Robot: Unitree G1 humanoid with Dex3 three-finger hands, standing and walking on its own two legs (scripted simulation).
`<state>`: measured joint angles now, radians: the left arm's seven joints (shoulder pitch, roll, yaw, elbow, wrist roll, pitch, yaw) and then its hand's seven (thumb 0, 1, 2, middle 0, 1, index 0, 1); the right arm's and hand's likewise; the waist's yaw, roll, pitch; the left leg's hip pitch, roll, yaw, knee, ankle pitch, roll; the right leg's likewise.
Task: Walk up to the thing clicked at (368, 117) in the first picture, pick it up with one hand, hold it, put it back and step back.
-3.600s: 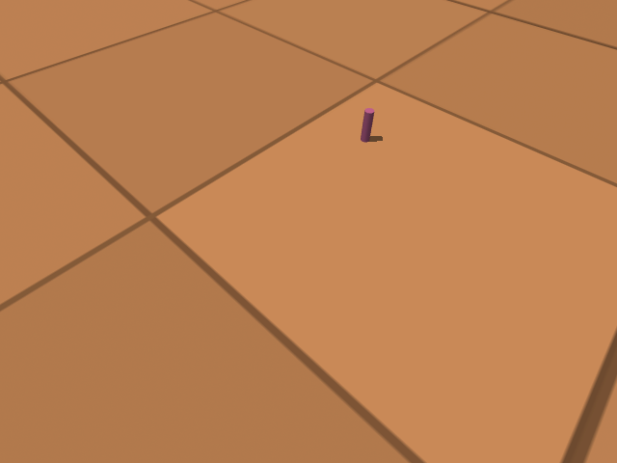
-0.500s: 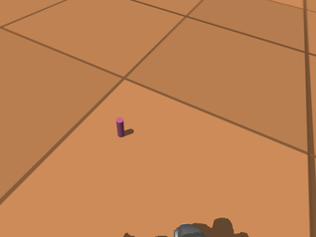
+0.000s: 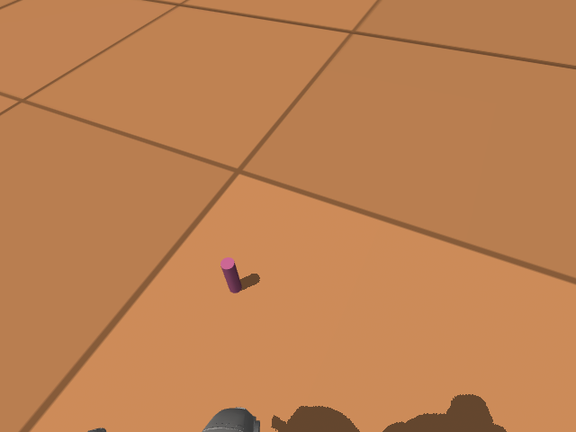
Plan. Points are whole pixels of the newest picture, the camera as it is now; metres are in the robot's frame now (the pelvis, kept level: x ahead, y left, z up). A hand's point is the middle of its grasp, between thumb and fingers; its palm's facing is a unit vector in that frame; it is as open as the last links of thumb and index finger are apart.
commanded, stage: walk up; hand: left
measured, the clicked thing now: (231, 276) +0.72 +0.27 -0.68
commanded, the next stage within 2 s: none
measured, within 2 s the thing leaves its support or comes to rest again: neither
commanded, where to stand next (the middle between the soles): +0.38 +0.05 m, yaw +1 degrees
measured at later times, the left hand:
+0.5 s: hand (92, 404) +0.19 +0.34 -0.16, palm faces -0.05 -0.95 -0.32, open 7.4 cm
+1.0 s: hand (155, 293) +0.37 +0.28 -0.13, palm faces -0.06 -0.91 -0.42, open 7.4 cm
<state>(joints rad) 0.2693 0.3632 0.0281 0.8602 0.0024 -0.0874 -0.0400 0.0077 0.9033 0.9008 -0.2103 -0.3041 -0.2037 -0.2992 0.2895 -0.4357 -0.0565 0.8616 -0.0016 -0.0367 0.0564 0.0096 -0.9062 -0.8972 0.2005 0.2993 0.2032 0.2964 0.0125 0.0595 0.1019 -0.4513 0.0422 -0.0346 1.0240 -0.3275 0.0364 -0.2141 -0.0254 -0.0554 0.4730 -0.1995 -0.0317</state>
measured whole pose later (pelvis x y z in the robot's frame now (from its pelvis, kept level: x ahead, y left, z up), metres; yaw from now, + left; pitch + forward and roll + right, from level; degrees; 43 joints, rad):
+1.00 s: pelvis +0.28 +0.02 -0.01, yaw -2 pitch -3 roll +1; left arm 0.22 0.36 0.01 0.85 0.01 -0.07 -0.01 0.01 0.90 0.90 -0.21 -0.30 -0.20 -0.30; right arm 0.25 -0.42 -0.04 0.88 0.01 -0.01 0.02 0.01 -0.91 -0.90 0.20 0.30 0.20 0.30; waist 0.01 0.06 0.12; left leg -0.43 0.03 -0.03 0.91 -0.39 0.01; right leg -0.27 -0.03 -0.05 0.54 -0.22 -0.03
